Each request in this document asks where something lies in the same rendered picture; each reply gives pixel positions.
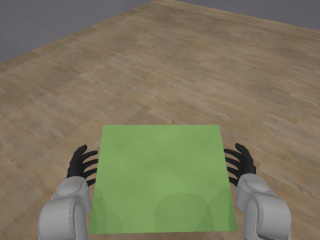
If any robot right forearm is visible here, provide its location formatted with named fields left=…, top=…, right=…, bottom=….
left=235, top=173, right=292, bottom=240

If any carton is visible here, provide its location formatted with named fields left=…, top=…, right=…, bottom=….
left=88, top=125, right=238, bottom=234

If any robot left hand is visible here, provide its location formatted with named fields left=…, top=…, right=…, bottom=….
left=66, top=144, right=99, bottom=187

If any robot right hand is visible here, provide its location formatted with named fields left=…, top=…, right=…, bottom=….
left=224, top=143, right=256, bottom=187

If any robot left forearm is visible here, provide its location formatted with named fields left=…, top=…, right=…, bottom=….
left=37, top=176, right=92, bottom=240

